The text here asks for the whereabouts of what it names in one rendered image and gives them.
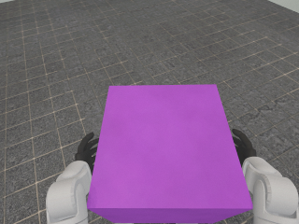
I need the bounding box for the left robot forearm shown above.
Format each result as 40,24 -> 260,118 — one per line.
46,161 -> 92,224

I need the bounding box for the left robot hand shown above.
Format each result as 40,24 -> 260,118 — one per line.
75,133 -> 99,175

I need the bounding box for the right robot forearm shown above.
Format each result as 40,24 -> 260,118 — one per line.
242,156 -> 299,224

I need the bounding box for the carton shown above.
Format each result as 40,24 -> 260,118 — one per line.
87,84 -> 253,224

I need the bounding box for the right robot hand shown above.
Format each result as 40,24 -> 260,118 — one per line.
232,129 -> 257,168

